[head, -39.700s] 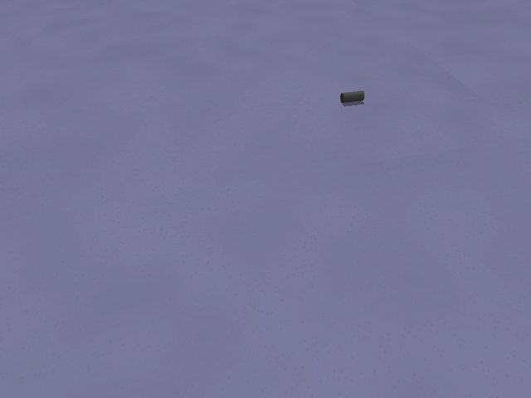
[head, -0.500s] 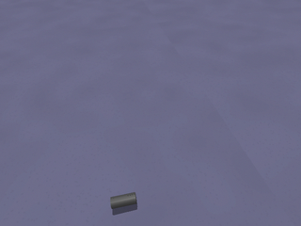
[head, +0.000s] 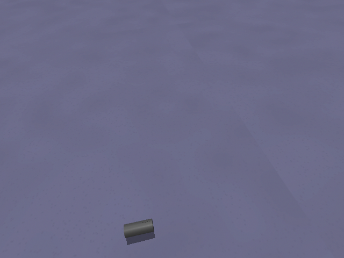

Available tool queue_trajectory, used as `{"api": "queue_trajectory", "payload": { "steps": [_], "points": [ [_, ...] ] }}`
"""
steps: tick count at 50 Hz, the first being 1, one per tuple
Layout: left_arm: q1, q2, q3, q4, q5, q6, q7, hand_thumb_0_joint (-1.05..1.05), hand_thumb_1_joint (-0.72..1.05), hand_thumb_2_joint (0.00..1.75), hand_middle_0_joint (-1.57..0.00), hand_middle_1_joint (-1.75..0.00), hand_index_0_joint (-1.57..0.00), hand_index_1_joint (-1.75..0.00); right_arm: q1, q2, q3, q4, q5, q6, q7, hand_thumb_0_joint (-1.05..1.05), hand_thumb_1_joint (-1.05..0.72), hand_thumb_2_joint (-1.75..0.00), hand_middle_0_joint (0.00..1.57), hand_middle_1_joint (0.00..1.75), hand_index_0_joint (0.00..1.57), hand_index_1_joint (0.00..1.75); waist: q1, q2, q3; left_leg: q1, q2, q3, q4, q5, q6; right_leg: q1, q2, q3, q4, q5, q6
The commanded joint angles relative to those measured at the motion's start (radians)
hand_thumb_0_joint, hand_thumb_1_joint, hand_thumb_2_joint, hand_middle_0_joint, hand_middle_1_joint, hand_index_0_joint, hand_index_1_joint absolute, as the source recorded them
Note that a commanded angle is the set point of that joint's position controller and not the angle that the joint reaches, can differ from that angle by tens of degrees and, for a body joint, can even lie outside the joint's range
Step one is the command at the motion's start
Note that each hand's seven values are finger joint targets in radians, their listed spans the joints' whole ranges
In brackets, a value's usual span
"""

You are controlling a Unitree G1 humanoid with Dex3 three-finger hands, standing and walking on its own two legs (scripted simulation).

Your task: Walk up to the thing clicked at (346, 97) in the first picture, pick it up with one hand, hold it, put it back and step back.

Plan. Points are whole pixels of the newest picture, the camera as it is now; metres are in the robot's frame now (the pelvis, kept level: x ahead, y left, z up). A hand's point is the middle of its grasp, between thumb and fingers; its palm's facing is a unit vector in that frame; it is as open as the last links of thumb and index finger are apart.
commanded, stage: stand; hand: left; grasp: from above
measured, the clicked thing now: (139, 228) +0.45 +0.24 -0.75
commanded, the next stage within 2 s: step back in 1.38 s
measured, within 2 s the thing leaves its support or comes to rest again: neither
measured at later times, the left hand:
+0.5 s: hand out of the picture +0.08 +0.25 -0.15, palm faces +0.03 -0.94 -0.34, open 7.4 cm
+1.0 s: hand out of the picture +0.08 +0.25 -0.15, palm faces +0.01 -0.94 -0.34, open 7.4 cm
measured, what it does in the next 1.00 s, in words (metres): stands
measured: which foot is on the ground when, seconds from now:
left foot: down 0.00-1.00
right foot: down 0.00-1.00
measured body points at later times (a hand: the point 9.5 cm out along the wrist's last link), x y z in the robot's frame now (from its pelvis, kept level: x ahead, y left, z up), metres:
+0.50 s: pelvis +0.01 +0.00 +0.00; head +0.01 -0.01 +0.45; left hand +0.08 +0.29 -0.13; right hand +0.08 -0.29 -0.14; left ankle +0.01 +0.14 -0.74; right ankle +0.02 -0.13 -0.74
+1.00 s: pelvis +0.01 +0.00 +0.00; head +0.01 -0.01 +0.45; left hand +0.08 +0.30 -0.13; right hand +0.08 -0.30 -0.14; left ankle +0.01 +0.14 -0.74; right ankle +0.02 -0.13 -0.74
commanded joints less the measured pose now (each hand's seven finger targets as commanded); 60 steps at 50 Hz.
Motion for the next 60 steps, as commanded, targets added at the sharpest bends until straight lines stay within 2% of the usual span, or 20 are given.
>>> {"api": "queue_trajectory", "payload": {
  "steps": [1,6,11,17,18,21,23,31,42,47,51,60],
  "points": [
    [-0.044,0.206,0.034,-0.049,0.002,-0.018,0.012,0.0,0.9,0.9,-0.2,-0.3,-0.2,-0.3,-0.038,-0.182,-0.032,-0.051,0.005,-0.027,-0.012,0.0,-0.9,-0.9,0.2,0.3,0.2,0.3,-0.004,-0.025,-0.038,-0.048,0.077,-0.07,-0.088,0.038,0.045,0.026,-0.089,0.097,-0.082,0.003,-0.03],
    [-0.054,0.207,0.035,-0.048,-0.003,-0.022,0.013,0.0,0.9,0.9,-0.2,-0.3,-0.2,-0.3,-0.043,-0.195,-0.029,-0.048,0.006,-0.033,-0.014,0.0,-0.9,-0.9,0.2,0.3,0.2,0.3,-0.006,-0.022,-0.083,-0.016,0.086,-0.064,-0.077,0.16,0.047,0.065,-0.096,0.091,-0.067,0.145,-0.031],
    [-0.06,0.204,0.033,-0.045,-0.005,-0.019,0.01,0.0,0.9,0.9,-0.2,-0.3,-0.2,-0.3,-0.046,-0.202,-0.026,-0.038,0.009,-0.034,-0.017,0.0,-0.9,-0.9,0.2,0.3,0.2,0.3,-0.006,-0.015,-0.081,-0.004,0.09,-0.058,-0.08,0.196,0.044,0.064,-0.093,0.085,-0.067,0.169,-0.031],
    [-0.07,0.206,0.031,-0.043,-0.003,-0.018,0.008,0.0,0.9,0.9,-0.2,-0.3,-0.2,-0.3,-0.061,-0.201,-0.024,-0.035,0.008,-0.032,-0.015,0.0,-0.9,-0.9,0.2,0.3,0.2,0.3,-0.004,-0.033,-0.051,-0.005,0.091,-0.062,-0.098,0.132,0.039,0.034,-0.087,0.084,-0.085,0.076,-0.028],
    [-0.075,0.206,0.032,-0.045,-0.001,-0.018,0.008,0.0,0.9,0.9,-0.2,-0.3,-0.2,-0.3,-0.067,-0.206,-0.027,-0.039,0.007,-0.032,-0.015,0.0,-0.9,-0.9,0.2,0.3,0.2,0.3,-0.006,-0.027,-0.058,-0.007,0.093,-0.058,-0.09,0.13,0.043,0.035,-0.09,0.087,-0.086,0.095,-0.03],
    [-0.085,0.216,0.034,-0.045,-0.004,-0.019,0.007,0.0,0.9,0.9,-0.2,-0.3,-0.2,-0.3,-0.06,-0.198,-0.023,-0.034,0.008,-0.031,-0.011,0.0,-0.9,-0.9,0.2,0.3,0.2,0.3,-0.01,-0.027,-0.043,-0.028,0.086,-0.057,-0.106,0.089,0.039,0.039,-0.088,0.09,-0.092,0.058,-0.029],
    [-0.077,0.21,0.032,-0.045,-0.003,-0.02,0.005,0.0,0.9,0.9,-0.2,-0.3,-0.2,-0.3,-0.079,-0.207,-0.028,-0.04,0.008,-0.032,-0.012,0.0,-0.9,-0.9,0.2,0.3,0.2,0.3,-0.006,-0.021,-0.063,-0.005,0.096,-0.06,-0.095,0.122,0.045,0.035,-0.092,0.09,-0.088,0.086,-0.033],
    [-0.083,0.218,0.031,-0.052,-0.005,-0.024,0.003,0.0,0.9,0.9,-0.2,-0.3,-0.2,-0.3,-0.079,-0.208,-0.027,-0.039,0.008,-0.033,-0.007,0.0,-0.9,-0.9,0.2,0.3,0.2,0.3,-0.008,-0.017,-0.071,-0.006,0.094,-0.055,-0.1,0.125,0.041,0.042,-0.091,0.089,-0.088,0.089,-0.033],
    [-0.076,0.223,0.028,-0.057,-0.007,-0.027,0.002,0.0,0.9,0.9,-0.2,-0.3,-0.2,-0.3,-0.078,-0.215,-0.027,-0.037,0.01,-0.032,-0.005,0.0,-0.9,-0.9,0.2,0.3,0.2,0.3,-0.011,-0.02,-0.084,0.008,0.098,-0.051,-0.093,0.155,0.044,0.046,-0.095,0.091,-0.086,0.142,-0.037],
    [-0.076,0.224,0.029,-0.053,-0.009,-0.024,0.0,0.0,0.9,0.9,-0.2,-0.3,-0.2,-0.3,-0.072,-0.216,-0.024,-0.036,0.009,-0.031,-0.004,0.0,-0.9,-0.9,0.2,0.3,0.2,0.3,-0.012,-0.011,-0.053,-0.021,0.093,-0.049,-0.11,0.093,0.043,0.042,-0.092,0.094,-0.093,0.088,-0.036],
    [-0.072,0.229,0.03,-0.055,-0.008,-0.026,-0.002,0.0,0.9,0.9,-0.2,-0.3,-0.2,-0.3,-0.074,-0.216,-0.024,-0.04,0.01,-0.033,-0.003,0.0,-0.9,-0.9,0.2,0.3,0.2,0.3,-0.009,-0.022,-0.065,-0.006,0.097,-0.053,-0.109,0.116,0.044,0.041,-0.092,0.094,-0.088,0.096,-0.037],
    [-0.076,0.23,0.028,-0.057,-0.009,-0.025,-0.003,0.0,0.9,0.9,-0.2,-0.3,-0.2,-0.3,-0.07,-0.222,-0.025,-0.041,0.011,-0.034,-0.002,0.0,-0.9,-0.9,0.2,0.3,0.2,0.3,-0.012,-0.018,-0.06,-0.016,0.097,-0.058,-0.113,0.099,0.042,0.041,-0.092,0.094,-0.091,0.075,-0.037]
  ]
}}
